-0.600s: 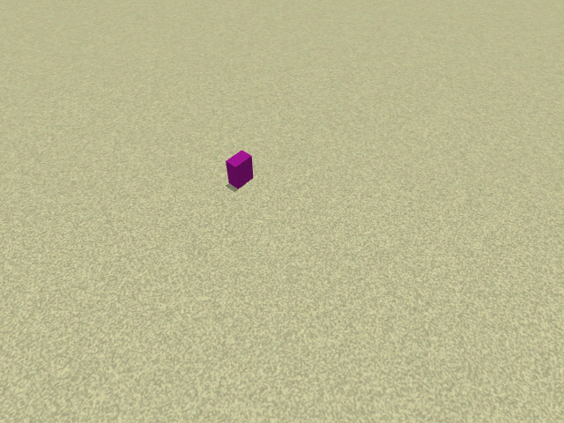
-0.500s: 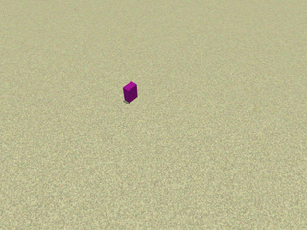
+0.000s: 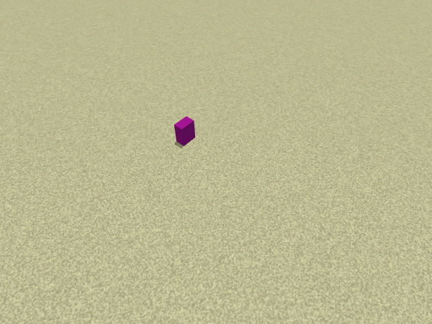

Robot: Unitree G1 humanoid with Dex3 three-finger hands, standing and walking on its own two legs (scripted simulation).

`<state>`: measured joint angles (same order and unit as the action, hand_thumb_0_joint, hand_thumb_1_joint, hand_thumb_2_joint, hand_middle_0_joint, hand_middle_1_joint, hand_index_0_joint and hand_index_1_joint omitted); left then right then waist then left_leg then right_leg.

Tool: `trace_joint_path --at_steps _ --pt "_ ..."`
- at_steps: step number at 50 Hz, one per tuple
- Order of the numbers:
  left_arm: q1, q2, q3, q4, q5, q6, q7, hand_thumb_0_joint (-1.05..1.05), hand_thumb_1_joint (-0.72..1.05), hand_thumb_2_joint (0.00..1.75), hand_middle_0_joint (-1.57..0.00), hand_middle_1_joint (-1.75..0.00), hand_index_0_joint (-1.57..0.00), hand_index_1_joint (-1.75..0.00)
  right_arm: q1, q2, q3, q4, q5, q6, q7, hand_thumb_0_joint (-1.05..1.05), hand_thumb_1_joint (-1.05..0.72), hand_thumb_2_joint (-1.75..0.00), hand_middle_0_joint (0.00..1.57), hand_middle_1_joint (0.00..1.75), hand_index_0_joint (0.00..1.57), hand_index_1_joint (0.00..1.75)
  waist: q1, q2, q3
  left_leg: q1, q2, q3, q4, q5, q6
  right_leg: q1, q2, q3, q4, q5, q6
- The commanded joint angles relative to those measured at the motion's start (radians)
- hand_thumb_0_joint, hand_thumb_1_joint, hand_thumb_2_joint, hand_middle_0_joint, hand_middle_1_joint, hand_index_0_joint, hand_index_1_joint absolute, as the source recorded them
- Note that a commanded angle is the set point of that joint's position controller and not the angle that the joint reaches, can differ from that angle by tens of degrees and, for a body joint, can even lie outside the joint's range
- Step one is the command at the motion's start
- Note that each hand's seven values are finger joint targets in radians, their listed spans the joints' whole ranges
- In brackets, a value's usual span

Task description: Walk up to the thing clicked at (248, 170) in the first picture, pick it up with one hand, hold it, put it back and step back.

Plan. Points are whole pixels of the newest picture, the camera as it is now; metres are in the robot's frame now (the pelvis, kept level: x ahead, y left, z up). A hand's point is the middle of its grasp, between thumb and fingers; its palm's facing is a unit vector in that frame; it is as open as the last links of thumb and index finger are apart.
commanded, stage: stand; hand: left
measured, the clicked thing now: (185, 131) +1.35 +0.22 -0.71
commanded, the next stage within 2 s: walk up in 0.52 s
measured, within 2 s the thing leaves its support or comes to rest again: neither
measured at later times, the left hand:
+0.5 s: hand out of the picture +0.08 +0.25 -0.16, palm faces -0.02 -0.94 -0.34, open 7.4 cm
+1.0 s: hand out of the picture +0.12 +0.25 -0.15, palm faces +0.03 -0.91 -0.42, open 7.4 cm
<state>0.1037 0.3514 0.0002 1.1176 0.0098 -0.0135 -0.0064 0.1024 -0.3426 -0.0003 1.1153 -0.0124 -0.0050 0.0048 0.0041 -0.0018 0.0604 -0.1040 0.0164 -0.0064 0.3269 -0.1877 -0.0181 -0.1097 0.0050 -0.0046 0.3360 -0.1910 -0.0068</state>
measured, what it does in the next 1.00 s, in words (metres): walks ahead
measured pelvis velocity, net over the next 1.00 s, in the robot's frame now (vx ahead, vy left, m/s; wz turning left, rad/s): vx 0.13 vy -0.04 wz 0.02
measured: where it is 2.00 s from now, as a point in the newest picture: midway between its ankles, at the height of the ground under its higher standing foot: (231, 250)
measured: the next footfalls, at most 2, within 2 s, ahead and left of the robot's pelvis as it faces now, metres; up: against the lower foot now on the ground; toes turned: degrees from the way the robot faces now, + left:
left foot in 1.10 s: +0.36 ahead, +0.06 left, +0.00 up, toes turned +4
right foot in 1.58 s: +0.53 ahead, -0.20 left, +0.00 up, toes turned -4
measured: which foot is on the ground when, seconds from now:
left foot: down 0.00-0.74, up 0.76-1.00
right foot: down 0.00-1.00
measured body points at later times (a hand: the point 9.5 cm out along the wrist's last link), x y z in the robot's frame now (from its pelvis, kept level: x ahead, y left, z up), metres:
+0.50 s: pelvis +0.00 +0.00 +0.00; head +0.02 +0.00 +0.45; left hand +0.08 +0.30 -0.13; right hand +0.08 -0.30 -0.13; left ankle -0.01 +0.13 -0.75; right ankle +0.00 -0.11 -0.75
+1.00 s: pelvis +0.13 -0.04 -0.01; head +0.16 -0.05 +0.43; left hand +0.12 +0.30 -0.12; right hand +0.23 -0.35 -0.14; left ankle +0.24 +0.09 -0.72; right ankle +0.01 -0.12 -0.75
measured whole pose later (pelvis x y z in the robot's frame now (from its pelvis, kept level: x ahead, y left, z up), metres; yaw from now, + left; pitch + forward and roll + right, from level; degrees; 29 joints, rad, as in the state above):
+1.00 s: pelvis +0.13 -0.04 -0.01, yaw +1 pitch -2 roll -1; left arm 0.34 0.40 0.07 0.95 0.02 -0.07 -0.04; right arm 0.18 -0.42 -0.07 0.94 -0.02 0.00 0.08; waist 0.04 0.06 0.11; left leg -0.51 0.01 -0.03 0.76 -0.21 0.02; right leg 0.09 0.05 -0.11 0.30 -0.36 -0.04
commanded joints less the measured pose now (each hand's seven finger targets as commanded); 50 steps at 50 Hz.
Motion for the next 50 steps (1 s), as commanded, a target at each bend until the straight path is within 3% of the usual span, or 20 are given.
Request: trace_joint_path --at_steps 1,25,26,27,29,30,31,32,33,34,35,36,37,38,39,40,42,44,47,50 --pt "-0.031 0.204 0.036 -0.056 -0.002 -0.019 0.016 0.00 0.90 0.90 -0.20 -0.30 -0.20 -0.30 -0.036 -0.214 -0.037 -0.054 0.005 -0.024 -0.016 0.00 -0.90 -0.90 0.20 0.30 0.20 0.30 -0.001 0.010 -0.082 0.014 0.107 -0.087 -0.042 0.140 0.038 0.012 -0.131 0.097 -0.055 0.153 -0.023" --pt "-0.030 0.209 0.038 -0.058 -0.003 -0.018 0.017 0.00 0.90 0.90 -0.20 -0.30 -0.20 -0.30 -0.023 -0.215 -0.034 -0.055 0.002 -0.025 -0.018 0.00 -0.90 -0.90 0.20 0.30 0.20 0.30 -0.002 0.014 -0.089 0.018 0.113 -0.083 -0.043 0.161 0.037 0.029 -0.136 0.102 -0.055 0.180 -0.025" --pt "0.025 0.309 0.107 -0.115 0.017 -0.033 -0.016 0.00 0.90 0.90 -0.20 -0.30 -0.20 -0.30 0.049 -0.309 -0.100 -0.104 -0.014 -0.043 0.007 0.00 -0.90 -0.90 0.20 0.30 0.20 0.30 -0.009 0.008 -0.196 0.026 0.080 -0.109 0.025 -0.386 0.118 0.033 -0.078 0.090 0.041 -0.345 -0.060" --pt "0.029 0.301 0.113 -0.109 0.027 -0.033 -0.027 0.00 0.90 0.90 -0.20 -0.30 -0.20 -0.30 0.049 -0.320 -0.112 -0.102 -0.024 -0.047 0.019 0.00 -0.90 -0.90 0.20 0.30 0.20 0.30 -0.005 0.037 -0.115 -0.042 0.102 -0.157 0.017 -0.551 0.139 -0.079 -0.091 0.118 0.084 -0.496 -0.075" --pt "-0.021 0.259 0.114 -0.155 0.031 -0.038 -0.043 0.00 0.90 0.90 -0.20 -0.30 -0.20 -0.30 0.042 -0.305 -0.120 -0.134 -0.026 -0.050 0.029 0.00 -0.90 -0.90 0.20 0.30 0.20 0.30 -0.012 0.071 0.031 -0.098 0.157 -0.245 -0.015 -0.573 0.175 -0.267 -0.086 0.116 0.175 -0.454 -0.081" --pt "-0.037 0.238 0.113 -0.172 0.032 -0.040 -0.046 0.00 0.90 0.90 -0.20 -0.30 -0.20 -0.30 0.057 -0.305 -0.128 -0.140 -0.025 -0.055 0.031 0.00 -0.90 -0.90 0.20 0.30 0.20 0.30 -0.018 0.090 0.074 -0.057 0.205 -0.296 -0.056 -0.536 0.200 -0.334 -0.062 0.066 0.231 -0.341 -0.069" --pt "-0.039 0.228 0.112 -0.180 0.031 -0.043 -0.048 0.00 0.90 0.90 -0.20 -0.30 -0.20 -0.30 0.078 -0.323 -0.141 -0.144 -0.022 -0.061 0.032 0.00 -0.90 -0.90 0.20 0.30 0.20 0.30 -0.025 0.131 0.068 0.018 0.259 -0.352 -0.100 -0.487 0.230 -0.375 -0.035 -0.007 0.292 -0.237 -0.049" --pt "-0.039 0.228 0.113 -0.196 0.029 -0.045 -0.051 0.00 0.90 0.90 -0.20 -0.30 -0.20 -0.30 0.087 -0.340 -0.149 -0.156 -0.026 -0.064 0.034 0.00 -0.90 -0.90 0.20 0.30 0.20 0.30 -0.034 0.148 0.058 0.059 0.302 -0.399 -0.141 -0.473 0.267 -0.411 -0.056 -0.001 0.309 -0.272 -0.034" --pt "-0.024 0.241 0.117 -0.202 0.027 -0.046 -0.056 0.00 0.90 0.90 -0.20 -0.30 -0.20 -0.30 0.069 -0.350 -0.158 -0.178 -0.025 -0.063 0.036 0.00 -0.90 -0.90 0.20 0.30 0.20 0.30 -0.024 0.151 0.047 0.024 0.326 -0.416 -0.159 -0.512 0.274 -0.382 -0.081 0.033 0.319 -0.319 -0.037" --pt "-0.013 0.255 0.124 -0.207 0.026 -0.048 -0.065 0.00 0.90 0.90 -0.20 -0.30 -0.20 -0.30 0.057 -0.348 -0.158 -0.195 -0.027 -0.061 0.040 0.00 -0.90 -0.90 0.20 0.30 0.20 0.30 -0.020 0.151 0.038 -0.032 0.303 -0.378 -0.159 -0.526 0.259 -0.312 -0.082 0.034 0.290 -0.345 -0.033" --pt "0.042 0.245 0.130 -0.198 0.022 -0.054 -0.067 0.00 0.90 0.90 -0.20 -0.30 -0.20 -0.30 0.005 -0.347 -0.155 -0.213 -0.025 -0.055 0.045 0.00 -0.90 -0.90 0.20 0.30 0.20 0.30 0.026 0.178 0.042 -0.110 0.271 -0.306 -0.112 -0.496 0.235 -0.189 -0.085 0.028 0.189 -0.300 -0.047" --pt "0.169 0.249 0.139 -0.152 0.020 -0.064 -0.060 0.00 0.90 0.90 -0.20 -0.30 -0.20 -0.30 -0.074 -0.317 -0.147 -0.235 -0.022 -0.048 0.048 0.00 -0.90 -0.90 0.20 0.30 0.20 0.30 0.106 0.143 0.015 -0.225 0.178 -0.179 0.036 -0.407 0.180 0.033 -0.054 0.009 0.079 -0.213 -0.053" --pt "0.317 0.301 0.158 -0.107 0.031 -0.076 -0.046 0.00 0.90 0.90 -0.20 -0.30 -0.20 -0.30 -0.102 -0.223 -0.116 -0.263 -0.016 -0.045 0.051 0.00 -0.90 -0.90 0.20 0.30 0.20 0.30 0.171 -0.093 -0.012 -0.410 0.031 -0.013 0.376 -0.306 0.116 0.255 -0.105 0.149 -0.071 -0.297 -0.062" --pt "0.357 0.413 0.178 -0.116 0.041 -0.089 -0.034 0.00 0.90 0.90 -0.20 -0.30 -0.20 -0.30 -0.097 -0.165 -0.092 -0.300 -0.010 -0.047 0.045 0.00 -0.90 -0.90 0.20 0.30 0.20 0.30 0.173 -0.317 0.051 -0.740 -0.109 0.010 0.647 -0.394 0.065 0.358 -0.333 0.534 -0.189 -0.335 -0.109" --pt "0.286 0.418 0.167 -0.161 0.033 -0.087 -0.029 0.00 0.90 0.90 -0.20 -0.30 -0.20 -0.30 -0.121 -0.225 -0.098 -0.299 -0.011 -0.050 0.031 0.00 -0.90 -0.90 0.20 0.30 0.20 0.30 0.149 -0.104 0.122 -0.762 -0.027 -0.143 0.685 -0.342 0.059 0.249 -0.465 0.649 -0.215 -0.281 -0.201" --pt "0.241 0.373 0.156 -0.191 0.014 -0.090 -0.026 0.00 0.90 0.90 -0.20 -0.30 -0.20 -0.30 -0.052 -0.257 -0.105 -0.262 -0.003 -0.054 0.031 0.00 -0.90 -0.90 0.20 0.30 0.20 0.30 0.097 0.001 0.112 -0.713 -0.010 -0.161 0.711 -0.255 0.061 0.256 -0.410 0.506 -0.189 -0.116 -0.164" --pt "0.175 0.308 0.138 -0.215 0.000 -0.093 -0.014 0.00 0.90 0.90 -0.20 -0.30 -0.20 -0.30 0.035 -0.260 -0.110 -0.230 -0.001 -0.053 0.041 0.00 -0.90 -0.90 0.20 0.30 0.20 0.30 0.029 -0.054 0.046 -0.624 0.004 -0.149 0.690 -0.132 0.053 0.290 -0.255 0.223 -0.125 0.213 -0.069" --pt "0.167 0.284 0.129 -0.236 -0.004 -0.091 -0.011 0.00 0.90 0.90 -0.20 -0.30 -0.20 -0.30 0.049 -0.253 -0.108 -0.232 -0.003 -0.045 0.053 0.00 -0.90 -0.90 0.20 0.30 0.20 0.30 0.019 -0.111 0.007 -0.521 -0.006 -0.082 0.612 -0.074 0.042 0.245 -0.200 0.075 -0.098 0.436 -0.047" --pt "0.175 0.289 0.132 -0.263 0.002 -0.084 -0.010 0.00 0.90 0.90 -0.20 -0.30 -0.20 -0.30 -0.018 -0.223 -0.101 -0.285 -0.003 -0.030 0.068 0.00 -0.90 -0.90 0.20 0.30 0.20 0.30 0.040 -0.120 0.055 -0.477 -0.028 -0.006 0.437 -0.016 0.032 0.175 -0.153 -0.016 -0.108 0.429 -0.046" --pt "0.190 0.298 0.131 -0.280 0.007 -0.080 -0.010 0.00 0.90 0.90 -0.20 -0.30 -0.20 -0.30 -0.058 -0.214 -0.104 -0.318 -0.009 -0.034 0.076 0.00 -0.90 -0.90 0.20 0.30 0.20 0.30 0.050 -0.103 0.038 -0.332 -0.006 0.074 0.241 0.068 0.064 0.134 -0.186 -0.015 -0.105 0.398 -0.082"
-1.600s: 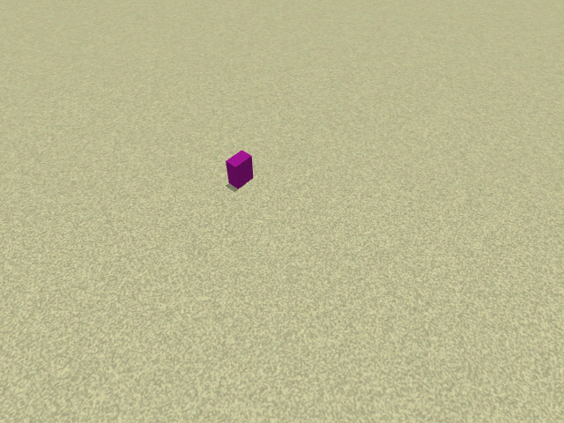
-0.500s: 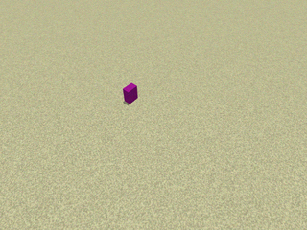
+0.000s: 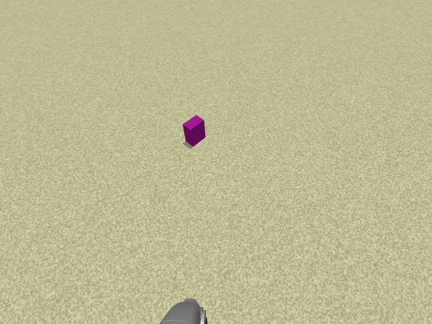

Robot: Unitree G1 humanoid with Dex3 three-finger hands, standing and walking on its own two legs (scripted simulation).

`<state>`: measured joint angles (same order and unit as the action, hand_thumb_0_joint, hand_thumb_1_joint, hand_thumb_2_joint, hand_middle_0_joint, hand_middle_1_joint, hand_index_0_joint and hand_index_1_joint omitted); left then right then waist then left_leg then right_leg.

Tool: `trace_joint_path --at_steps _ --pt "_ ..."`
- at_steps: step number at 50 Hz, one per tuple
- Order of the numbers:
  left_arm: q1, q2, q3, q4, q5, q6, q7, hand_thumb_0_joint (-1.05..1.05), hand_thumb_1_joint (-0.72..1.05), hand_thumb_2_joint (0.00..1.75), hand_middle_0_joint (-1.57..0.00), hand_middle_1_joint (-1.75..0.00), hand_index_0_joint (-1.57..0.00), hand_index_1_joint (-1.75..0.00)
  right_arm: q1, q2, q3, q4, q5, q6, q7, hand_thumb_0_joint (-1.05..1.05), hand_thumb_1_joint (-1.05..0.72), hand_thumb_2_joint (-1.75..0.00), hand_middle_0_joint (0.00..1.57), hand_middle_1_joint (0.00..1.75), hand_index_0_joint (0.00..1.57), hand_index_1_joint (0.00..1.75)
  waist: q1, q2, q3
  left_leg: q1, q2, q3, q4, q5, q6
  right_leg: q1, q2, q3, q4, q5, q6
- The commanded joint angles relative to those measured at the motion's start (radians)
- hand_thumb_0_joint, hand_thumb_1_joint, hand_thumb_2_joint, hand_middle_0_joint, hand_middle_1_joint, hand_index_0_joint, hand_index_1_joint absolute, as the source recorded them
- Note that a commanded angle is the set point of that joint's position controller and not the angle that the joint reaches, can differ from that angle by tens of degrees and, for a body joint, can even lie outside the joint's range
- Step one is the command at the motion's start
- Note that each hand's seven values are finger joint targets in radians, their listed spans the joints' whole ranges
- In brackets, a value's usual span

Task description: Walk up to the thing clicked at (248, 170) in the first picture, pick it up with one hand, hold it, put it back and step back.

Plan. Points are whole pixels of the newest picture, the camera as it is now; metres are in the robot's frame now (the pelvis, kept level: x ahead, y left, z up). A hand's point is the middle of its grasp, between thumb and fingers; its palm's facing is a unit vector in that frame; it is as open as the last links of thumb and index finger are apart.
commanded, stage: walk up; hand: left
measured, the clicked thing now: (194, 130) +1.23 +0.22 -0.70
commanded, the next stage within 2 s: none
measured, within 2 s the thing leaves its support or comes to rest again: neither
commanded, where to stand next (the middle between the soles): +0.88 +0.02 m, yaw -1 degrees
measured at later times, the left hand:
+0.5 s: hand (115, 248) +0.29 +0.26 -0.13, palm faces -0.08 -0.92 -0.38, open 7.4 cm
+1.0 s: hand (140, 191) +0.46 +0.25 -0.15, palm faces +0.01 -0.93 -0.37, open 7.4 cm
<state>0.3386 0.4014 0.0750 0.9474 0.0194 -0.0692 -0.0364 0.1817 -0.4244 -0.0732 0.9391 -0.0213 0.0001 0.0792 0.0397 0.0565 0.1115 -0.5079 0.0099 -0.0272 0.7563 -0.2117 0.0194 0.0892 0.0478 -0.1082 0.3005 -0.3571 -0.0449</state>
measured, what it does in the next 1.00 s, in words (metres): walks ahead: left foot, then right foot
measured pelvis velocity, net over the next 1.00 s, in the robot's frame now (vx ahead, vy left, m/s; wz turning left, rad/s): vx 0.44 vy -0.03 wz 0.04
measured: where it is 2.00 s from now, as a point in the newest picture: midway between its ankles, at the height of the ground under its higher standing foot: (228, 202)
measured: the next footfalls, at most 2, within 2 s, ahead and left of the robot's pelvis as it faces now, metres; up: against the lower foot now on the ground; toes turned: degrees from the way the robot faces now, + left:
left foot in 0.10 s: +0.24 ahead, +0.09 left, +0.00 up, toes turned +3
right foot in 0.58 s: +0.40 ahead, -0.17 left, +0.00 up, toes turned -6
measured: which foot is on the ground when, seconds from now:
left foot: up 0.00-0.08, down 0.10-0.60, up 0.62-0.98, down 1.00-1.00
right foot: down 0.00-0.12, up 0.14-0.56, down 0.58-1.00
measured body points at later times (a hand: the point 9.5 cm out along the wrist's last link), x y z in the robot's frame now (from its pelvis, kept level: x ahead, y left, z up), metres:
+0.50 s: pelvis +0.22 -0.02 +0.00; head +0.22 -0.02 +0.45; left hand +0.30 +0.31 -0.10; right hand +0.26 -0.34 -0.11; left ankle +0.20 +0.09 -0.73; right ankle +0.35 -0.18 -0.71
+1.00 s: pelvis +0.44 -0.03 -0.01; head +0.46 -0.02 +0.44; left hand +0.46 +0.30 -0.12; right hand +0.55 -0.35 -0.11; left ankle +0.55 +0.09 -0.73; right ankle +0.36 -0.17 -0.73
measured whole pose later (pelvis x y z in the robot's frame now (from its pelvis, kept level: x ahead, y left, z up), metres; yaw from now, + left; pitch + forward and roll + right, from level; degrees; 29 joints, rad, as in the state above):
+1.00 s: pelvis +0.44 -0.03 -0.01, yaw +2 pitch -2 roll -2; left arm 0.36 0.43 0.05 0.85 0.01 -0.09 -0.04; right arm 0.24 -0.41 -0.07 0.86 -0.03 -0.04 0.10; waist 0.04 0.01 0.08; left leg -0.41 0.07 0.04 0.57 -0.16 0.03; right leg -0.08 -0.05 -0.12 0.54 -0.42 0.02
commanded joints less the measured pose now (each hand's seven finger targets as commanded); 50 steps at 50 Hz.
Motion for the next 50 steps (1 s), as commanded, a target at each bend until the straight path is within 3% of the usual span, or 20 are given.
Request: trace_joint_path --at_steps 1,2,4,5,6,7,9,14,19,24,27,28,29,30,31,32,36,45,49,50 --pt "-0.039 0.255 0.053 -0.108 -0.009 -0.022 0.022 0.00 0.90 0.90 -0.20 -0.30 -0.20 -0.30 -0.113 -0.132 -0.037 -0.138 -0.003 -0.041 -0.002 0.00 -0.90 -0.90 0.20 0.30 0.20 0.30 0.003 -0.149 -0.039 0.129 -0.011 0.110 -0.209 0.119 0.043 -0.058 -0.244 0.093 -0.025 0.625 -0.054" --pt "-0.030 0.254 0.049 -0.108 -0.015 -0.022 0.025 0.00 0.90 0.90 -0.20 -0.30 -0.20 -0.30 -0.086 -0.136 -0.043 -0.135 -0.005 -0.042 -0.006 0.00 -0.90 -0.90 0.20 0.30 0.20 0.30 -0.007 -0.139 -0.049 0.199 -0.022 0.125 -0.210 0.135 0.055 -0.092 -0.250 0.090 0.028 0.666 -0.057" --pt "-0.039 0.251 0.041 -0.129 -0.022 -0.016 0.033 0.00 0.90 0.90 -0.20 -0.30 -0.20 -0.30 0.123 -0.175 -0.069 -0.097 -0.019 -0.047 -0.015 0.00 -0.90 -0.90 0.20 0.30 0.20 0.30 -0.117 -0.081 -0.151 0.467 -0.024 0.085 -0.237 0.124 0.111 -0.195 -0.224 0.053 0.332 0.726 -0.047" --pt "-0.005 0.212 0.025 -0.139 -0.030 -0.014 0.033 0.00 0.90 0.90 -0.20 -0.30 -0.20 -0.30 0.254 -0.219 -0.096 -0.079 -0.034 -0.049 -0.025 0.00 -0.90 -0.90 0.20 0.30 0.20 0.30 -0.172 0.014 -0.252 0.667 0.029 -0.014 -0.246 0.003 0.154 -0.337 -0.156 0.019 0.587 0.594 -0.026" --pt "0.070 0.162 0.021 -0.150 -0.049 -0.013 0.030 0.00 0.90 0.90 -0.20 -0.30 -0.20 -0.30 0.304 -0.313 -0.126 -0.106 -0.038 -0.054 -0.036 0.00 -0.90 -0.90 0.20 0.30 0.20 0.30 -0.179 0.196 -0.337 0.816 0.323 -0.550 -0.345 -0.167 0.302 -0.608 0.054 0.056 0.961 0.077 0.023" --pt "0.064 0.248 0.036 -0.140 -0.044 -0.009 0.039 0.00 0.90 0.90 -0.20 -0.30 -0.20 -0.30 0.254 -0.314 -0.124 -0.129 0.015 -0.059 -0.037 0.00 -0.90 -0.90 0.20 0.30 0.20 0.30 -0.160 0.092 -0.370 0.770 0.403 -0.762 -0.489 -0.332 0.372 -0.649 0.037 0.222 1.063 -0.188 -0.006" --pt "0.058 0.254 0.016 -0.126 -0.035 -0.013 0.024 0.00 0.90 0.90 -0.20 -0.30 -0.20 -0.30 0.099 -0.258 -0.091 -0.162 0.036 -0.059 -0.045 0.00 -0.90 -0.90 0.20 0.30 0.20 0.30 -0.076 -0.007 -0.160 0.497 0.343 -0.456 -0.539 -0.347 0.241 -0.642 -0.063 0.286 1.018 -0.049 -0.022" --pt "0.127 0.201 0.027 -0.087 -0.012 0.002 -0.014 0.00 0.90 0.90 -0.20 -0.30 -0.20 -0.30 0.037 -0.200 -0.061 -0.184 0.011 -0.098 -0.036 0.00 -0.90 -0.90 0.20 0.30 0.20 0.30 -0.010 0.044 -0.021 0.191 0.220 -0.119 -0.591 -0.196 0.193 -0.514 -0.136 0.166 0.716 0.049 0.038" --pt "-0.006 0.194 0.045 -0.136 0.004 -0.004 -0.038 0.00 0.90 0.90 -0.20 -0.30 -0.20 -0.30 0.075 -0.233 -0.077 -0.192 0.010 -0.107 -0.016 0.00 -0.90 -0.90 0.20 0.30 0.20 0.30 -0.054 0.117 -0.005 0.226 0.224 -0.121 -0.610 -0.353 0.199 -0.555 -0.162 0.104 0.430 0.153 0.047" --pt "-0.077 0.196 0.055 -0.133 0.000 -0.016 -0.042 0.00 0.90 0.90 -0.20 -0.30 -0.20 -0.30 0.065 -0.231 -0.072 -0.202 0.010 -0.095 -0.014 0.00 -0.90 -0.90 0.20 0.30 0.20 0.30 -0.059 0.065 -0.028 0.216 0.205 -0.084 -0.534 -0.303 0.169 -0.449 -0.129 0.065 0.305 0.219 0.032" --pt "0.011 0.213 0.061 -0.101 0.006 -0.034 -0.027 0.00 0.90 0.90 -0.20 -0.30 -0.20 -0.30 0.065 -0.209 -0.055 -0.204 0.009 -0.085 -0.019 0.00 -0.90 -0.90 0.20 0.30 0.20 0.30 0.005 -0.003 -0.077 0.195 0.173 -0.031 -0.307 -0.146 0.134 -0.255 -0.089 0.043 0.228 0.160 0.012" --pt "0.082 0.240 0.072 -0.082 0.008 -0.046 -0.013 0.00 0.90 0.90 -0.20 -0.30 -0.20 -0.30 0.116 -0.157 -0.034 -0.200 0.010 -0.083 -0.022 0.00 -0.90 -0.90 0.20 0.30 0.20 0.30 0.033 -0.122 -0.134 0.128 0.116 0.027 -0.097 -0.057 0.103 -0.099 -0.096 0.093 0.165 0.066 -0.010" --pt "0.166 0.326 0.095 -0.082 0.016 -0.057 0.002 0.00 0.90 0.90 -0.20 -0.30 -0.20 -0.30 0.144 -0.095 -0.010 -0.217 0.013 -0.086 -0.023 0.00 -0.90 -0.90 0.20 0.30 0.20 0.30 0.060 -0.343 -0.182 -0.035 0.003 0.110 0.230 -0.164 0.051 0.020 -0.321 0.429 0.048 -0.081 -0.074" --pt "0.171 0.377 0.094 -0.085 -0.002 -0.055 0.004 0.00 0.90 0.90 -0.20 -0.30 -0.20 -0.30 0.123 -0.155 -0.023 -0.211 0.014 -0.079 -0.032 0.00 -0.90 -0.90 0.20 0.30 0.20 0.30 0.069 -0.311 -0.140 -0.181 -0.059 0.037 0.365 -0.333 0.025 0.014 -0.482 0.755 -0.076 -0.136 -0.185" --pt "0.114 0.361 0.083 -0.107 -0.015 -0.051 0.007 0.00 0.90 0.90 -0.20 -0.30 -0.20 -0.30 0.107 -0.210 -0.036 -0.185 0.013 -0.072 -0.042 0.00 -0.90 -0.90 0.20 0.30 0.20 0.30 0.045 -0.175 -0.089 -0.178 -0.002 -0.076 0.426 -0.299 0.023 -0.085 -0.502 0.743 -0.072 -0.141 -0.212" --pt "0.072 0.342 0.078 -0.118 -0.023 -0.049 0.010 0.00 0.90 0.90 -0.20 -0.30 -0.20 -0.30 0.122 -0.211 -0.036 -0.165 0.027 -0.071 -0.042 0.00 -0.90 -0.90 0.20 0.30 0.20 0.30 0.028 -0.135 -0.076 -0.148 0.009 -0.123 0.420 -0.234 0.024 -0.115 -0.446 0.610 -0.066 -0.062 -0.186" --pt "-0.015 0.274 0.055 -0.142 -0.023 -0.052 0.015 0.00 0.90 0.90 -0.20 -0.30 -0.20 -0.30 0.183 -0.192 -0.037 -0.110 0.021 -0.062 -0.025 0.00 -0.90 -0.90 0.20 0.30 0.20 0.30 -0.029 -0.218 -0.073 -0.050 0.033 -0.073 0.273 -0.109 -0.005 -0.205 -0.311 0.276 -0.053 0.202 -0.153" --pt "-0.007 0.289 0.060 -0.184 -0.009 -0.051 0.013 0.00 0.90 0.90 -0.20 -0.30 -0.20 -0.30 0.004 -0.145 -0.042 -0.175 0.001 -0.066 0.009 0.00 -0.90 -0.90 0.20 0.30 0.20 0.30 0.001 -0.178 -0.053 0.079 0.080 0.046 -0.124 0.037 -0.003 -0.244 -0.335 0.136 -0.007 0.272 -0.154" --pt "-0.006 0.269 0.043 -0.182 -0.013 -0.037 0.016 0.00 0.90 0.90 -0.20 -0.30 -0.20 -0.30 0.158 -0.182 -0.069 -0.119 -0.005 -0.078 0.000 0.00 -0.90 -0.90 0.20 0.30 0.20 0.30 -0.088 -0.045 -0.122 0.408 0.005 0.112 -0.224 0.041 0.043 -0.350 -0.266 0.065 0.285 0.362 -0.098" --pt "0.034 0.212 0.021 -0.188 -0.015 -0.033 0.018 0.00 0.90 0.90 -0.20 -0.30 -0.20 -0.30 0.283 -0.238 -0.090 -0.092 -0.019 -0.086 -0.012 0.00 -0.90 -0.90 0.20 0.30 0.20 0.30 -0.142 0.107 -0.199 0.576 0.058 -0.001 -0.277 -0.101 0.090 -0.456 -0.194 0.020 0.577 0.340 -0.067"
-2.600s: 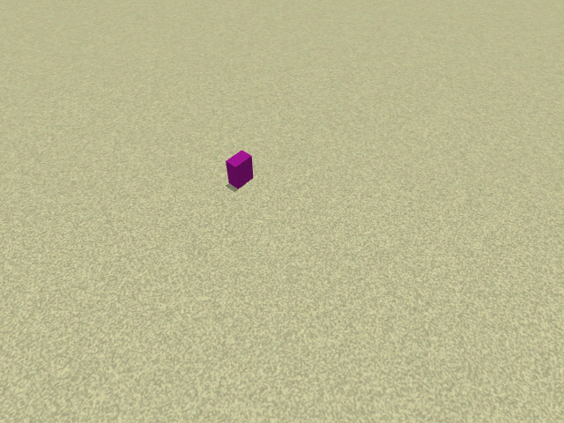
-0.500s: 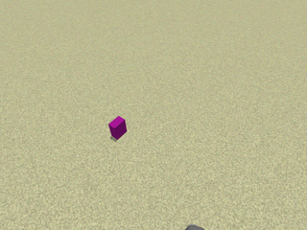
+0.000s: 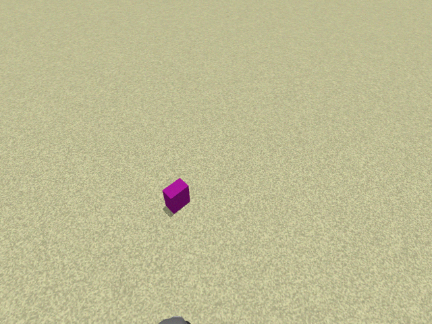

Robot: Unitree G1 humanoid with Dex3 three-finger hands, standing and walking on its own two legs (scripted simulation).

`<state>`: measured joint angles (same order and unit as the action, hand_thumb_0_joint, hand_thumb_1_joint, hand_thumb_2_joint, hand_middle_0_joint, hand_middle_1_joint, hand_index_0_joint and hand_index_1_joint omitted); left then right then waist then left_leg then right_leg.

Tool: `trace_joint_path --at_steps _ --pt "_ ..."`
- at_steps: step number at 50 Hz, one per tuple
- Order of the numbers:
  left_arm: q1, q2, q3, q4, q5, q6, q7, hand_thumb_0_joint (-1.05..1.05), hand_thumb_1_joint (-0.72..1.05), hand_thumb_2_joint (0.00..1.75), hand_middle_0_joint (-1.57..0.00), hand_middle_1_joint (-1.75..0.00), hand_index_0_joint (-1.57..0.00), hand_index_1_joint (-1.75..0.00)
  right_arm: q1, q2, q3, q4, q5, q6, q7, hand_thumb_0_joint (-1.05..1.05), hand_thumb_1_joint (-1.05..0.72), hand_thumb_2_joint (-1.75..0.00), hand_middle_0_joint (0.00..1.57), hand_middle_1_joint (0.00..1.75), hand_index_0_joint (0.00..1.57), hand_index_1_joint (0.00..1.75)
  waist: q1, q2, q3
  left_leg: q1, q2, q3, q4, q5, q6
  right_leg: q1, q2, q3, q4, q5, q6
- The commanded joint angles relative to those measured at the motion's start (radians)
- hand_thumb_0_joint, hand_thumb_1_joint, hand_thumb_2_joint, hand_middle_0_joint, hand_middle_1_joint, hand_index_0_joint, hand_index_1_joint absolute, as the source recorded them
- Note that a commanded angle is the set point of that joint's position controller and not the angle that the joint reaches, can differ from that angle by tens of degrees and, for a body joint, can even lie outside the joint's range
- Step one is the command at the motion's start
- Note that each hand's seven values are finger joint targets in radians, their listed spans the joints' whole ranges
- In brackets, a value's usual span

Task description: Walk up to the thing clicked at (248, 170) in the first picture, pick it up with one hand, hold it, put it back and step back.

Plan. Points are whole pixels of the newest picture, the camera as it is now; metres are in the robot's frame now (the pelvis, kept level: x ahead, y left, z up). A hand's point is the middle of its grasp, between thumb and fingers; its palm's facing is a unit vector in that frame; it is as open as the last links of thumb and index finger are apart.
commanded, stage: walk up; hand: left
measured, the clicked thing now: (176, 196) +0.80 +0.23 -0.69
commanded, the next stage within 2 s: none
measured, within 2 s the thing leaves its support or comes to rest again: neither
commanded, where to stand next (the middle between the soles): +0.44 +0.04 m, yaw -3 degrees
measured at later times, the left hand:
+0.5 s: hand (99, 273) +0.24 +0.27 -0.12, palm faces -0.03 -0.90 -0.43, open 7.4 cm
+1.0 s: hand (92, 223) +0.37 +0.33 -0.15, palm faces -0.10 -0.93 -0.35, open 7.4 cm
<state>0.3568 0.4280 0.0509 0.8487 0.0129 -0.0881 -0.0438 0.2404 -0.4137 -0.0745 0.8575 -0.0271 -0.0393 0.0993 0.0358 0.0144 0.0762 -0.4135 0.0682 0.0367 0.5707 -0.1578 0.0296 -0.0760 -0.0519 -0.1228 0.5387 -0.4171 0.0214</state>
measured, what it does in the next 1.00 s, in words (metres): walks ahead: right foot, then left foot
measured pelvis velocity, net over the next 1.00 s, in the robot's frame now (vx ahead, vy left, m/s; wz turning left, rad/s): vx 0.31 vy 0.05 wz -0.04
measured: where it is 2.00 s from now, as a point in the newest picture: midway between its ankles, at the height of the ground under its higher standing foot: (208, 278)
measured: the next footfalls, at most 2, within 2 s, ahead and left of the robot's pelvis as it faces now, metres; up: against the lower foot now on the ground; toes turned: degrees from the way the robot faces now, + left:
right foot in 0.40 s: +0.28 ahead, -0.14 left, +0.00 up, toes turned -6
left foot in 0.80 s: +0.46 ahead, +0.17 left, +0.00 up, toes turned +0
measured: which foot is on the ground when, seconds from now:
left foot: down 0.00-0.42, up 0.44-0.78, down 0.80-1.00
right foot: down 0.00-0.02, up 0.04-0.38, down 0.40-0.82, up 0.84-1.00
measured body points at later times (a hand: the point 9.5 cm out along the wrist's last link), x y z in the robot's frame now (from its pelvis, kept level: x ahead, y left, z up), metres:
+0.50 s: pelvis +0.17 -0.01 +0.00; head +0.18 -0.04 +0.44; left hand +0.24 +0.31 -0.09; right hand +0.21 -0.34 -0.13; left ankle +0.14 +0.11 -0.68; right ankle +0.24 -0.13 -0.72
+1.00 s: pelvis +0.31 +0.05 +0.01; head +0.33 +0.08 +0.46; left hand +0.37 +0.38 -0.12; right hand +0.36 -0.27 -0.08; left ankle +0.35 +0.15 -0.72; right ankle +0.33 -0.09 -0.67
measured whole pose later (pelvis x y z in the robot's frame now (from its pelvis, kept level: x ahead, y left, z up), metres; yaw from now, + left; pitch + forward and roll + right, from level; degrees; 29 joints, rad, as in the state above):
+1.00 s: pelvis +0.31 +0.05 +0.01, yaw -2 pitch -3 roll +0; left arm 0.32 0.46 0.04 0.91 0.00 -0.05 -0.04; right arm 0.31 -0.39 -0.05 0.84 -0.01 -0.07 0.05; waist -0.01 -0.07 0.08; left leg -0.25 0.02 0.10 0.55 -0.25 0.04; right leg -0.48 -0.05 0.01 1.02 -0.35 -0.02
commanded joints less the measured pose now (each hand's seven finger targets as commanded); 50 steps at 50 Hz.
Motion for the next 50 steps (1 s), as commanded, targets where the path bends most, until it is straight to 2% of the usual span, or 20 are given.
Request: trace_joint_path --at_steps 1,2,3,7,11,16,19,20,21,22,26,28,36,39,40,41,42,43,46,50 --pt "0.056 0.099 0.026 -0.107 -0.022 -0.011 0.020 0.00 0.90 0.90 -0.20 -0.30 -0.20 -0.30 0.254 -0.341 -0.111 -0.037 -0.017 -0.052 -0.047 0.00 -0.90 -0.90 0.20 0.30 0.20 0.30 -0.130 0.378 -0.190 0.615 0.271 -0.545 -0.198 -0.278 0.169 -0.572 0.059 0.037 0.605 -0.051 -0.072" --pt "0.028 0.213 0.050 -0.084 -0.020 -0.002 0.037 0.00 0.90 0.90 -0.20 -0.30 -0.20 -0.30 0.228 -0.365 -0.116 -0.059 0.029 -0.050 -0.048 0.00 -0.90 -0.90 0.20 0.30 0.20 0.30 -0.136 0.224 -0.201 0.519 0.368 -0.734 -0.311 -0.335 0.262 -0.571 0.050 0.152 0.683 -0.142 -0.088" --pt "-0.022 0.248 0.046 -0.072 -0.016 0.001 0.039 0.00 0.90 0.90 -0.20 -0.30 -0.20 -0.30 0.171 -0.326 -0.107 -0.065 0.038 -0.044 -0.054 0.00 -0.90 -0.90 0.20 0.30 0.20 0.30 -0.114 0.099 -0.103 0.398 0.334 -0.615 -0.307 -0.312 0.243 -0.577 0.018 0.216 0.731 -0.073 -0.088" --pt "0.069 0.204 0.047 -0.003 -0.021 0.008 0.016 0.00 0.90 0.90 -0.20 -0.30 -0.20 -0.30 0.065 -0.234 -0.056 -0.089 0.030 -0.057 -0.063 0.00 -0.90 -0.90 0.20 0.30 0.20 0.30 -0.040 0.136 -0.025 0.203 0.200 -0.228 -0.300 -0.013 0.175 -0.443 -0.045 0.184 0.546 0.067 -0.057" --pt "-0.011 0.178 0.046 -0.032 -0.004 0.011 -0.003 0.00 0.90 0.90 -0.20 -0.30 -0.20 -0.30 0.086 -0.254 -0.063 -0.105 0.018 -0.059 -0.061 0.00 -0.90 -0.90 0.20 0.30 0.20 0.30 -0.067 0.146 -0.018 0.222 0.208 -0.173 -0.300 -0.010 0.233 -0.439 -0.063 0.114 0.311 0.065 -0.025" --pt "-0.014 0.172 0.060 -0.023 -0.001 -0.003 -0.008 0.00 0.90 0.90 -0.20 -0.30 -0.20 -0.30 0.033 -0.264 -0.060 -0.135 0.020 -0.050 -0.049 0.00 -0.90 -0.90 0.20 0.30 0.20 0.30 -0.037 0.137 -0.035 0.123 0.174 -0.133 -0.243 -0.160 0.191 -0.249 -0.019 0.065 0.109 0.204 -0.041" --pt "0.092 0.207 0.083 0.017 0.005 -0.018 0.005 0.00 0.90 0.90 -0.20 -0.30 -0.20 -0.30 0.026 -0.202 -0.035 -0.146 0.021 -0.033 -0.047 0.00 -0.90 -0.90 0.20 0.30 0.20 0.30 0.032 -0.006 -0.077 -0.021 0.100 -0.069 -0.013 -0.263 0.118 0.029 0.036 0.058 0.001 0.193 -0.056" --pt "0.163 0.256 0.100 0.019 0.009 -0.029 0.018 0.00 0.90 0.90 -0.20 -0.30 -0.20 -0.30 0.049 -0.148 -0.015 -0.152 0.025 -0.033 -0.048 0.00 -0.90 -0.90 0.20 0.30 0.20 0.30 0.074 -0.185 -0.105 -0.114 0.017 0.008 0.257 -0.251 0.075 0.114 -0.099 0.278 -0.147 0.000 -0.101" --pt "0.178 0.343 0.113 -0.007 0.010 -0.042 0.028 0.00 0.90 0.90 -0.20 -0.30 -0.20 -0.30 0.067 -0.112 0.001 -0.164 0.021 -0.030 -0.048 0.00 -0.90 -0.90 0.20 0.30 0.20 0.30 0.059 -0.301 -0.091 -0.304 -0.101 0.026 0.507 -0.370 0.014 0.163 -0.353 0.731 -0.299 -0.086 -0.210" --pt "0.127 0.354 0.105 -0.016 -0.008 -0.035 0.026 0.00 0.90 0.90 -0.20 -0.30 -0.20 -0.30 0.035 -0.208 -0.026 -0.144 0.011 -0.017 -0.063 0.00 -0.90 -0.90 0.20 0.30 0.20 0.30 0.048 -0.166 -0.037 -0.302 -0.039 -0.076 0.557 -0.401 0.013 0.052 -0.424 0.808 -0.307 -0.139 -0.305" --pt "0.005 0.276 0.082 -0.043 -0.016 -0.030 0.033 0.00 0.90 0.90 -0.20 -0.30 -0.20 -0.30 0.101 -0.217 -0.036 -0.067 0.025 -0.012 -0.054 0.00 -0.90 -0.90 0.20 0.30 0.20 0.30 -0.015 -0.153 0.004 -0.187 0.020 -0.114 0.469 -0.221 -0.001 -0.096 -0.252 0.429 -0.299 0.017 -0.232" --pt "-0.004 0.269 0.079 -0.053 -0.010 -0.030 0.029 0.00 0.90 0.90 -0.20 -0.30 -0.20 -0.30 0.124 -0.210 -0.043 -0.048 0.016 -0.004 -0.040 0.00 -0.90 -0.90 0.20 0.30 0.20 0.30 -0.022 -0.175 -0.008 -0.129 0.014 -0.072 0.401 -0.175 -0.013 -0.144 -0.209 0.337 -0.297 0.024 -0.225" --pt "-0.014 0.298 0.082 -0.076 -0.003 -0.022 0.023 0.00 0.90 0.90 -0.20 -0.30 -0.20 -0.30 0.014 -0.190 -0.054 -0.074 0.003 -0.014 -0.016 0.00 -0.90 -0.90 0.20 0.30 0.20 0.30 -0.010 -0.159 -0.004 0.020 0.017 -0.011 0.104 -0.117 -0.029 -0.236 -0.218 0.270 -0.259 -0.095 -0.229" --pt "-0.059 0.258 0.063 -0.082 0.001 -0.009 0.022 0.00 0.90 0.90 -0.20 -0.30 -0.20 -0.30 0.142 -0.206 -0.070 -0.027 -0.001 -0.030 -0.029 0.00 -0.90 -0.90 0.20 0.30 0.20 0.30 -0.106 -0.063 -0.051 0.311 -0.038 0.040 0.001 -0.122 -0.007 -0.388 -0.162 0.189 -0.054 -0.056 -0.175" --pt "-0.027 0.198 0.040 -0.081 0.008 -0.002 0.022 0.00 0.90 0.90 -0.20 -0.30 -0.20 -0.30 0.239 -0.245 -0.085 0.006 -0.002 -0.037 -0.043 0.00 -0.90 -0.90 0.20 0.30 0.20 0.30 -0.147 0.104 -0.099 0.445 -0.013 -0.051 -0.075 -0.274 0.017 -0.474 -0.104 0.135 0.195 -0.019 -0.144" --pt "0.005 0.112 0.016 -0.094 -0.017 0.000 0.018 0.00 0.90 0.90 -0.20 -0.30 -0.20 -0.30 0.263 -0.344 -0.106 -0.015 -0.008 -0.047 -0.052 0.00 -0.90 -0.90 0.20 0.30 0.20 0.30 -0.139 0.380 -0.077 0.488 0.256 -0.557 -0.328 -0.566 0.100 -0.689 0.066 0.033 0.510 -0.077 -0.067" --pt "-0.019 0.222 0.043 -0.067 -0.008 0.008 0.037 0.00 0.90 0.90 -0.20 -0.30 -0.20 -0.30 0.224 -0.381 -0.111 -0.042 0.017 -0.045 -0.052 0.00 -0.90 -0.90 0.20 0.30 0.20 0.30 -0.141 0.245 -0.042 0.383 0.368 -0.738 -0.391 -0.643 0.218 -0.693 0.034 0.160 0.604 -0.136 -0.080" --pt "-0.032 0.256 0.040 -0.055 -0.008 0.009 0.040 0.00 0.90 0.90 -0.20 -0.30 -0.20 -0.30 0.165 -0.345 -0.099 -0.054 0.023 -0.041 -0.058 0.00 -0.90 -0.90 0.20 0.30 0.20 0.30 -0.102 0.114 0.025 0.276 0.329 -0.611 -0.372 -0.557 0.202 -0.670 -0.007 0.214 0.630 -0.046 -0.076" --pt "0.055 0.238 0.047 0.011 -0.015 0.008 0.025 0.00 0.90 0.90 -0.20 -0.30 -0.20 -0.30 0.098 -0.267 -0.062 -0.068 0.024 -0.055 -0.068 0.00 -0.90 -0.90 0.20 0.30 0.20 0.30 -0.046 0.147 0.007 0.271 0.220 -0.328 -0.316 -0.214 0.161 -0.567 -0.055 0.199 0.533 0.075 -0.060" --pt "0.005 0.185 0.038 0.001 -0.006 0.024 0.017 0.00 0.90 0.90 -0.20 -0.30 -0.20 -0.30 0.111 -0.249 -0.049 -0.068 0.019 -0.058 -0.081 0.00 -0.90 -0.90 0.20 0.30 0.20 0.30 -0.054 0.142 -0.016 0.289 0.204 -0.183 -0.264 0.152 0.198 -0.504 -0.044 0.152 0.387 0.088 -0.025"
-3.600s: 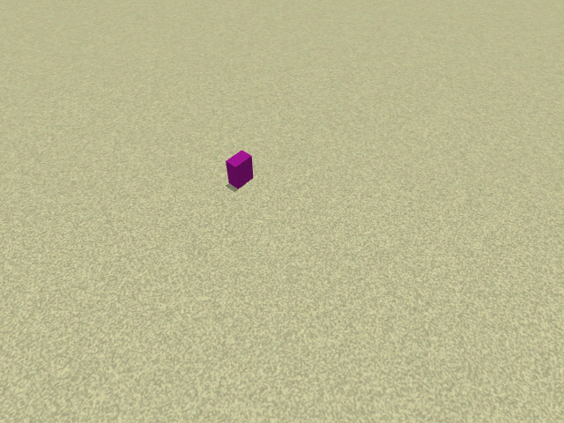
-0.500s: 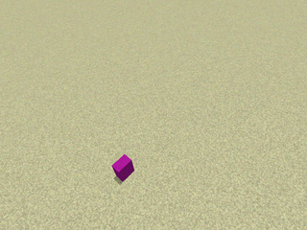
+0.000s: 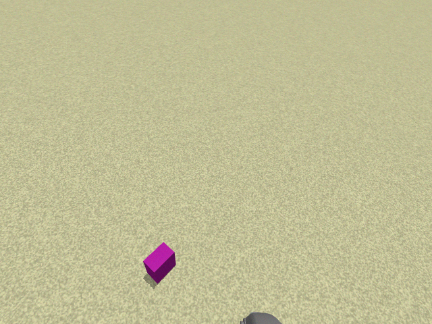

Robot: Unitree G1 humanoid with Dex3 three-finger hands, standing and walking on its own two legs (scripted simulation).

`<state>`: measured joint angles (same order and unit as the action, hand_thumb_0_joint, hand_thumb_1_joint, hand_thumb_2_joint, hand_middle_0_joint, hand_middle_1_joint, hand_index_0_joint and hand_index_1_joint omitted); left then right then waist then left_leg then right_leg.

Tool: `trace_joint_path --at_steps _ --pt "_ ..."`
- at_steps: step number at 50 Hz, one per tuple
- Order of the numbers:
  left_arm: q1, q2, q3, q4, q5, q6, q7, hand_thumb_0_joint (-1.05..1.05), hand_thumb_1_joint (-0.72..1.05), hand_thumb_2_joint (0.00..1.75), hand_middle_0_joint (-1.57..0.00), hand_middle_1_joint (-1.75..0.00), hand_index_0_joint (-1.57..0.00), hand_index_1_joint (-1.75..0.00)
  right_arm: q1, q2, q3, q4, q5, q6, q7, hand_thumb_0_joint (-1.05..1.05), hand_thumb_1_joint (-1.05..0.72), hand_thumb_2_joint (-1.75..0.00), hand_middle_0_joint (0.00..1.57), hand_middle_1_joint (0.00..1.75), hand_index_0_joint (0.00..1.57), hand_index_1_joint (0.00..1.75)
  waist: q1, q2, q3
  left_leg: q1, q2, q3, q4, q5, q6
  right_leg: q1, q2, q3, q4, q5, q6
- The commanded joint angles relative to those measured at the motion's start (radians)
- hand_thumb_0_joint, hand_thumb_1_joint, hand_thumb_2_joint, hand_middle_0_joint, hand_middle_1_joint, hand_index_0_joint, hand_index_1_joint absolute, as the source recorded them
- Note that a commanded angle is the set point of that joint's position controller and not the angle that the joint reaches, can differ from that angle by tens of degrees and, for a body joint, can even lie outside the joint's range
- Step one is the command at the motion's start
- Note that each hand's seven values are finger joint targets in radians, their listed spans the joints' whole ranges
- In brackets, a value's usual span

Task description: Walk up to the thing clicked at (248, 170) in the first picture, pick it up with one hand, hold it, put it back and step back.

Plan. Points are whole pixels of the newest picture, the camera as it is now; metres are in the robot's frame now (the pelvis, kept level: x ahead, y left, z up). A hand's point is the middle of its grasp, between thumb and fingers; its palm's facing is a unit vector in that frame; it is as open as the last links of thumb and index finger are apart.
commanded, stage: walk up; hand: left
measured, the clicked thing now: (160, 263) +0.48 +0.19 -0.69
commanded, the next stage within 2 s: none
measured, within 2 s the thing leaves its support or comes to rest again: neither
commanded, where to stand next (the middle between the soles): +0.13 -0.01 m, yaw -1 degrees
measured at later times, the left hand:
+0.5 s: hand (84, 323) +0.17 +0.26 -0.15, palm faces -0.03 -0.94 -0.34, open 7.4 cm
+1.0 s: hand (93, 316) +0.18 +0.24 -0.14, palm faces +0.00 -0.94 -0.33, open 7.4 cm
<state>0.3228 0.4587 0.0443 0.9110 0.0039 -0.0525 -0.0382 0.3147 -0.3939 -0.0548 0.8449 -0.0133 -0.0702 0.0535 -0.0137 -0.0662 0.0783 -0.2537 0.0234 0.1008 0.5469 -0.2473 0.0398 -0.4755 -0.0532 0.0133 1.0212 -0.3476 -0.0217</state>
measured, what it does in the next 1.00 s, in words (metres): walks ahead: right foot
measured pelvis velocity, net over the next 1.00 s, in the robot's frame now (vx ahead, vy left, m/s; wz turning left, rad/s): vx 0.11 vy -0.01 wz -0.02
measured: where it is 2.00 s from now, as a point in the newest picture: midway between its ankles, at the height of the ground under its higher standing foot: outside the picture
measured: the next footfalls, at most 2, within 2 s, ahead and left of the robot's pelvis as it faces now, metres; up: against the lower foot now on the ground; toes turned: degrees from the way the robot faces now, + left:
right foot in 0.22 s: +0.17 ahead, -0.13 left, +0.00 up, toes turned -1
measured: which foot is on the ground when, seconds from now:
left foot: down 0.00-1.00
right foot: up 0.00-0.20, down 0.22-1.00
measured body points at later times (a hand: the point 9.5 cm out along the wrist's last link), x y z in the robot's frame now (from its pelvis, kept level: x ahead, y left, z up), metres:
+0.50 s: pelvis +0.06 +0.00 -0.01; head +0.07 +0.01 +0.44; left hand +0.17 +0.31 -0.13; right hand +0.11 -0.32 -0.13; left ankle +0.10 +0.12 -0.73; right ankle +0.13 -0.13 -0.73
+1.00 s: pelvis +0.11 -0.01 +0.01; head +0.11 -0.01 +0.46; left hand +0.18 +0.29 -0.12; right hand +0.21 -0.31 -0.11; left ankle +0.10 +0.12 -0.73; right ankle +0.13 -0.13 -0.73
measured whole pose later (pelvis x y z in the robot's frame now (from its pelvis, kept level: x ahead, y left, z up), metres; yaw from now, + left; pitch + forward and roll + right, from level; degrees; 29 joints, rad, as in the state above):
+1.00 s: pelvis +0.11 -0.01 +0.01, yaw -1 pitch -3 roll +0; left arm 0.11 0.35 0.01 1.15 0.00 -0.01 -0.02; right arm 0.07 -0.36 0.00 1.10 -0.01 -0.03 0.01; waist 0.02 0.00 0.05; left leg -0.12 0.03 0.05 0.40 -0.23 -0.02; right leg -0.18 -0.01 -0.01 0.41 -0.18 0.00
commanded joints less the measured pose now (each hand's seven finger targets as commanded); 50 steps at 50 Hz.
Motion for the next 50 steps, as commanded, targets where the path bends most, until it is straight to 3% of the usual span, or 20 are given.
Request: trace_joint_path --at_steps 1,4,7,9,10,11,12,13,15,17,22,23,24,25,26,27,31,35,43,50 --pt "0.000 0.140 0.043 -0.070 0.004 -0.007 0.013 0.00 0.90 0.90 -0.20 -0.30 -0.20 -0.30 0.046 -0.263 -0.065 -0.052 0.006 -0.026 -0.040 0.00 -0.90 -0.90 0.20 0.30 0.20 0.30 -0.013 0.212 -0.012 0.118 0.250 -0.221 -0.217 0.372 0.190 -0.086 -0.039 0.001 -0.129 0.017 0.016" --pt "-0.024 0.093 0.034 -0.073 -0.001 0.004 0.024 0.00 0.90 0.90 -0.20 -0.30 -0.20 -0.30 0.019 -0.247 -0.048 -0.051 0.008 -0.018 -0.053 0.00 -0.90 -0.90 0.20 0.30 0.20 0.30 0.011 0.218 -0.032 0.056 0.231 -0.129 -0.128 0.717 0.157 0.050 -0.019 -0.044 -0.236 0.126 0.000" --pt "-0.049 0.088 0.034 -0.057 -0.003 0.008 0.033 0.00 0.90 0.90 -0.20 -0.30 -0.20 -0.30 -0.005 -0.248 -0.041 -0.045 0.017 -0.001 -0.062 0.00 -0.90 -0.90 0.20 0.30 0.20 0.30 0.009 0.208 -0.081 0.051 0.210 -0.122 -0.045 0.683 0.135 0.142 0.020 -0.064 -0.320 0.153 -0.012" --pt "-0.035 0.093 0.036 -0.038 -0.001 0.003 0.038 0.00 0.90 0.90 -0.20 -0.30 -0.20 -0.30 -0.033 -0.235 -0.032 -0.039 0.028 0.012 -0.064 0.00 -0.90 -0.90 0.20 0.30 0.20 0.30 0.034 0.149 -0.123 0.032 0.178 -0.116 0.051 0.511 0.098 0.267 0.038 -0.060 -0.482 0.262 -0.031" --pt "-0.018 0.123 0.042 -0.028 0.004 -0.004 0.043 0.00 0.90 0.90 -0.20 -0.30 -0.20 -0.30 -0.033 -0.203 -0.019 -0.033 0.033 0.015 -0.065 0.00 -0.90 -0.90 0.20 0.30 0.20 0.30 0.053 0.081 -0.147 0.012 0.149 -0.103 0.135 0.398 0.062 0.337 -0.001 -0.004 -0.555 0.359 -0.052" --pt "0.027 0.202 0.069 -0.047 0.015 -0.015 0.039 0.00 0.90 0.90 -0.20 -0.30 -0.20 -0.30 0.015 -0.164 -0.009 -0.052 0.034 0.008 -0.059 0.00 -0.90 -0.90 0.20 0.30 0.20 0.30 0.055 -0.100 -0.230 -0.086 0.074 -0.058 0.302 0.095 0.035 0.459 -0.146 0.217 -0.583 0.309 -0.108" --pt "-0.004 0.241 0.074 -0.057 0.007 -0.018 0.036 0.00 0.90 0.90 -0.20 -0.30 -0.20 -0.30 0.055 -0.140 0.004 -0.037 0.024 0.017 -0.059 0.00 -0.90 -0.90 0.20 0.30 0.20 0.30 0.041 -0.151 -0.189 -0.206 -0.029 -0.051 0.404 -0.331 0.002 0.439 -0.318 0.461 -0.670 0.200 -0.218" --pt "-0.043 0.274 0.079 -0.061 0.006 -0.010 0.034 0.00 0.90 0.90 -0.20 -0.30 -0.20 -0.30 0.011 -0.220 -0.026 -0.016 0.012 0.027 -0.069 0.00 -0.90 -0.90 0.20 0.30 0.20 0.30 0.056 -0.121 -0.129 -0.256 -0.008 -0.083 0.470 -0.444 0.008 0.380 -0.358 0.519 -0.688 0.029 -0.301" --pt "-0.079 0.222 0.064 -0.067 0.003 0.000 0.038 0.00 0.90 0.90 -0.20 -0.30 -0.20 -0.30 -0.002 -0.232 -0.030 0.018 0.013 0.031 -0.064 0.00 -0.90 -0.90 0.20 0.30 0.20 0.30 0.048 -0.064 -0.053 -0.258 0.026 -0.127 0.450 -0.359 -0.003 0.278 -0.277 0.395 -0.725 -0.106 -0.252" --pt "-0.116 0.204 0.055 -0.073 0.017 0.004 0.036 0.00 0.90 0.90 -0.20 -0.30 -0.20 -0.30 0.030 -0.219 -0.027 0.052 0.011 0.025 -0.056 0.00 -0.90 -0.90 0.20 0.30 0.20 0.30 0.027 -0.124 -0.056 -0.205 0.023 -0.100 0.346 -0.261 -0.012 0.231 -0.209 0.303 -0.722 -0.101 -0.204" --pt "-0.214 0.144 0.037 -0.072 0.008 0.038 0.021 0.00 0.90 0.90 -0.20 -0.30 -0.20 -0.30 0.078 -0.179 -0.024 0.131 -0.011 0.002 -0.061 0.00 -0.90 -0.90 0.20 0.30 0.20 0.30 -0.024 -0.042 -0.098 0.117 -0.031 -0.040 -0.042 -0.018 -0.030 0.034 -0.133 0.130 -0.558 -0.119 -0.126" --pt "-0.212 0.092 0.021 -0.066 -0.002 0.046 0.019 0.00 0.90 0.90 -0.20 -0.30 -0.20 -0.30 0.068 -0.205 -0.030 0.134 -0.022 -0.003 -0.068 0.00 -0.90 -0.90 0.20 0.30 0.20 0.30 -0.025 0.073 -0.078 0.138 0.036 -0.154 -0.154 -0.045 -0.017 -0.031 -0.091 0.090 -0.474 -0.179 -0.080" --pt "-0.204 0.049 0.010 -0.063 -0.013 0.053 0.018 0.00 0.90 0.90 -0.20 -0.30 -0.20 -0.30 -0.015 -0.273 -0.038 0.101 -0.029 -0.010 -0.071 0.00 -0.90 -0.90 0.20 0.30 0.20 0.30 -0.002 0.210 -0.033 0.053 0.234 -0.491 -0.316 -0.331 0.047 -0.093 0.010 0.060 -0.361 -0.150 -0.016" --pt "-0.205 0.127 0.032 -0.027 -0.006 0.060 0.026 0.00 0.90 0.90 -0.20 -0.30 -0.20 -0.30 -0.107 -0.328 -0.045 0.079 -0.016 -0.008 -0.070 0.00 -0.90 -0.90 0.20 0.30 0.20 0.30 0.004 0.199 0.038 -0.152 0.351 -0.591 -0.399 -0.544 0.148 0.018 0.014 0.036 -0.237 -0.161 -0.005" --pt "-0.179 0.143 0.038 -0.005 -0.002 0.058 0.023 0.00 0.90 0.90 -0.20 -0.30 -0.20 -0.30 -0.174 -0.299 -0.035 0.068 -0.014 -0.008 -0.069 0.00 -0.90 -0.90 0.20 0.30 0.20 0.30 0.038 0.138 0.080 -0.197 0.328 -0.535 -0.370 -0.504 0.161 0.080 -0.016 0.053 -0.236 -0.110 -0.003" --pt "-0.168 0.113 0.032 0.014 -0.005 0.050 0.019 0.00 0.90 0.90 -0.20 -0.30 -0.20 -0.30 -0.195 -0.254 -0.015 0.075 -0.013 -0.012 -0.070 0.00 -0.90 -0.90 0.20 0.30 0.20 0.30 0.053 0.120 0.064 -0.147 0.260 -0.423 -0.310 -0.353 0.123 0.104 -0.013 0.048 -0.316 -0.059 -0.008" --pt "-0.153 0.106 0.026 0.082 0.001 0.028 0.025 0.00 0.90 0.90 -0.20 -0.30 -0.20 -0.30 -0.181 -0.221 0.002 0.110 0.000 -0.004 -0.059 0.00 -0.90 -0.90 0.20 0.30 0.20 0.30 0.049 0.190 -0.085 -0.052 0.162 -0.222 -0.153 0.051 0.029 0.324 -0.007 0.034 -0.568 0.159 -0.014" --pt "-0.227 0.126 0.009 0.100 -0.005 0.027 0.021 0.00 0.90 0.90 -0.20 -0.30 -0.20 -0.30 -0.198 -0.208 0.006 0.137 0.004 0.008 -0.064 0.00 -0.90 -0.90 0.20 0.30 0.20 0.30 0.022 0.128 -0.050 -0.008 0.102 -0.186 -0.189 -0.133 -0.001 0.248 -0.051 0.102 -0.612 0.092 -0.033" --pt "-0.247 0.119 0.000 0.166 -0.008 0.021 0.027 0.00 0.90 0.90 -0.20 -0.30 -0.20 -0.30 -0.221 -0.200 0.011 0.199 0.013 0.008 -0.067 0.00 -0.90 -0.90 0.20 0.30 0.20 0.30 0.010 0.057 -0.128 0.133 0.112 -0.156 -0.194 0.158 -0.006 0.319 -0.078 0.090 -0.662 0.334 -0.022" --pt "-0.267 0.104 0.001 0.195 -0.005 0.022 0.036 0.00 0.90 0.90 -0.20 -0.30 -0.20 -0.30 -0.265 -0.185 0.010 0.225 0.009 0.020 -0.065 0.00 -0.90 -0.90 0.20 0.30 0.20 0.30 0.013 0.032 -0.123 0.184 0.109 -0.134 -0.209 0.171 -0.011 0.307 -0.076 0.092 -0.712 0.315 -0.012"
